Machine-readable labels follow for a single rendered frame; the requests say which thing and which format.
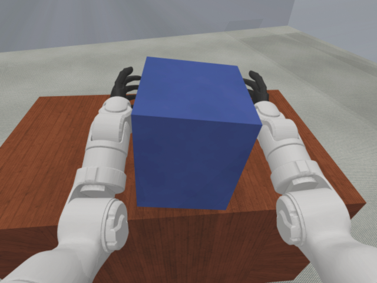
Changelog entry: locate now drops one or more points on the left robot forearm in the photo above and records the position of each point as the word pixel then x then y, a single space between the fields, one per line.
pixel 102 173

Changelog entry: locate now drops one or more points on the right robot upper arm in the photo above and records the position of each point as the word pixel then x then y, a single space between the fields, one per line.
pixel 317 222

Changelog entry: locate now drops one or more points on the pedestal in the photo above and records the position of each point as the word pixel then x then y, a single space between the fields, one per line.
pixel 38 164

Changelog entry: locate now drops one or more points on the right robot hand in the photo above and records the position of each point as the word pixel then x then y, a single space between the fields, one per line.
pixel 259 87

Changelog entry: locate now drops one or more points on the left robot upper arm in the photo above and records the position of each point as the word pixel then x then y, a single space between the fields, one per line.
pixel 90 229

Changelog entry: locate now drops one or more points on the carton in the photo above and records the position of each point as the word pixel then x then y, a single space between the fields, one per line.
pixel 194 125

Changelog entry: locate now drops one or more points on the left robot hand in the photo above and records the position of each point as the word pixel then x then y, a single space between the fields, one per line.
pixel 120 89

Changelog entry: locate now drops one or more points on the right robot forearm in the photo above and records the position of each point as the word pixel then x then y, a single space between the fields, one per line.
pixel 291 166

